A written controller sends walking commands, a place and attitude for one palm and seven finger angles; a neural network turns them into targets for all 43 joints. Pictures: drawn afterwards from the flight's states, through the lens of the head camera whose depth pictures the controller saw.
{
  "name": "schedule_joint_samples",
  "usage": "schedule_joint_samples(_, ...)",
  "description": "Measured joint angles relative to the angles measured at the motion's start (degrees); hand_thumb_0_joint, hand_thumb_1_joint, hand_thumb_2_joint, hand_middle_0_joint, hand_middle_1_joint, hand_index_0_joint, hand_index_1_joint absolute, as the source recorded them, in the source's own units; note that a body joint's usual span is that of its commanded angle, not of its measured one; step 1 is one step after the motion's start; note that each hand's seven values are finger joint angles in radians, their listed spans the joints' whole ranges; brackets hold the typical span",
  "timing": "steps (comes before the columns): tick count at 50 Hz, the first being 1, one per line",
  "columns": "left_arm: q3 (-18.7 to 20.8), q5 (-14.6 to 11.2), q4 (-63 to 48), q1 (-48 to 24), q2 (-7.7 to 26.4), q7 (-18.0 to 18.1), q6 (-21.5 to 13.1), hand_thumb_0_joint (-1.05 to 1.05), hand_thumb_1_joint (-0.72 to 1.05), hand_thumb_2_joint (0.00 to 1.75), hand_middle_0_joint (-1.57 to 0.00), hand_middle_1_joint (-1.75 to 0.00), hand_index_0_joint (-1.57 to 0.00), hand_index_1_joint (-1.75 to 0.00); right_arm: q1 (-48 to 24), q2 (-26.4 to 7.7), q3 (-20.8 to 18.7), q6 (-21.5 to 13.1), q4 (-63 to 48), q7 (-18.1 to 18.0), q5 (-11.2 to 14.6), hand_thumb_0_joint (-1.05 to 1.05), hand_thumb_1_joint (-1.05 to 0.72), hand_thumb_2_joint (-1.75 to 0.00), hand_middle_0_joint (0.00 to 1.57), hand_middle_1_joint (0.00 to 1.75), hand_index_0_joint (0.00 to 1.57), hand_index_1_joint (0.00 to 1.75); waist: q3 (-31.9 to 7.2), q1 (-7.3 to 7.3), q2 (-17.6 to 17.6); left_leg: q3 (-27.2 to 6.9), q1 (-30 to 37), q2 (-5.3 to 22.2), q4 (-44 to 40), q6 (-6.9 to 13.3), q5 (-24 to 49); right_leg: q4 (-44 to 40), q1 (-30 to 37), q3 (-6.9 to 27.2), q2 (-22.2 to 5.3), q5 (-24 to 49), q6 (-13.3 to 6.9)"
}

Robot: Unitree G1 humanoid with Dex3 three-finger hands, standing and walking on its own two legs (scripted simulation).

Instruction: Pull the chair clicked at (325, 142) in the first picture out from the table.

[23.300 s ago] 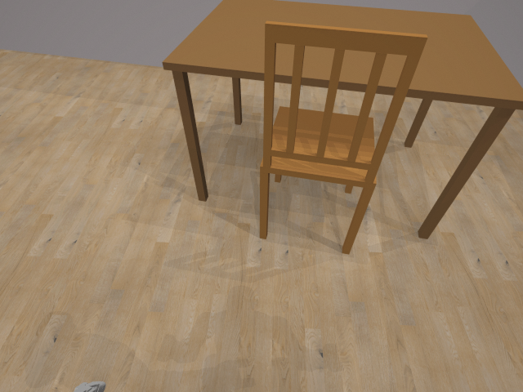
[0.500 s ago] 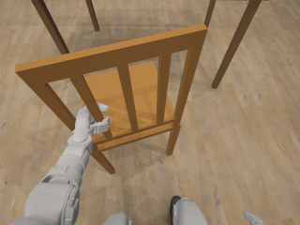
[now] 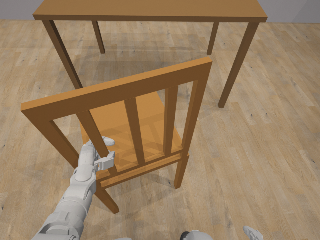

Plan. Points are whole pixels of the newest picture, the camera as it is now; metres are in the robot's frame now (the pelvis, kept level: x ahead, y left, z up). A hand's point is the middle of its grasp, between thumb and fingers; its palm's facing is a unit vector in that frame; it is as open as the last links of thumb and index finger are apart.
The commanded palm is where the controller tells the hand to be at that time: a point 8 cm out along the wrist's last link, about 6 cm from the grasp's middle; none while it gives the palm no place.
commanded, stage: stop walking, hand still on the chair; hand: left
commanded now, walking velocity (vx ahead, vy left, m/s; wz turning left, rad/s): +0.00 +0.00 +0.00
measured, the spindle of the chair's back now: (136, 137) +0.40 +0.09 -0.04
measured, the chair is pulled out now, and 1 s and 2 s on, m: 0.58 0.61 0.61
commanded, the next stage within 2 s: open the thumb and straighten the fingers in 0.72 s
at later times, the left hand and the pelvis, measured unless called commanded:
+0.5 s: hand (106, 170) +0.29 +0.17 -0.05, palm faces +0.13 -0.97 -0.19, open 5.7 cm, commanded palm +0.27 +0.21 -0.03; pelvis +0.04 +0.01 +0.01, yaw -1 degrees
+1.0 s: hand (105, 170) +0.30 +0.17 -0.05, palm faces +0.15 -0.97 -0.17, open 6.5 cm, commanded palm +0.27 +0.21 -0.04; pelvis +0.04 +0.01 +0.00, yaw +2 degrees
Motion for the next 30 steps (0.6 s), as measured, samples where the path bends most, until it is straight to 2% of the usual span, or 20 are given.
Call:
schedule_joint_samples(4,-0.30,0.29,-2.30,5.22,-0.68,-0.04,-0.89,0.07,0.62,0.74,-0.20,-1.21,-0.50,-1.45,0.35,-0.09,-0.11,-0.17,0.47,0.12,-0.14,0.01,-0.90,-0.90,0.20,0.30,0.21,0.30,-1.91,0.69,0.40,0.27,1.58,0.47,-1.75,-0.10,0.18,-1.41,1.29,0.09,0.59,0.11,-0.41)
schedule_joint_samples(13,-1.12,0.71,-8.07,13.98,-1.88,0.19,-1.31,0.07,0.61,0.75,-0.21,-1.20,-0.50,-1.45,-0.91,-1.55,-1.39,-0.67,0.39,-0.17,-0.25,0.01,-0.90,-0.90,0.20,0.30,0.21,0.30,-4.02,1.00,0.92,0.99,5.14,0.42,-5.87,-0.24,0.96,-4.71,4.27,0.52,0.75,0.54,-0.19)
schedule_joint_samples(30,-3.35,1.08,-16.09,20.35,-2.51,1.43,0.95,0.07,0.62,0.74,-0.19,-1.21,-0.50,-1.45,-3.40,0.64,-0.54,0.31,-2.15,0.53,-0.61,0.01,-0.90,-0.90,0.20,0.30,0.21,0.30,-4.51,1.08,0.34,1.46,7.68,-0.07,-7.47,0.25,0.11,-5.79,6.48,0.88,0.35,-0.38,0.53)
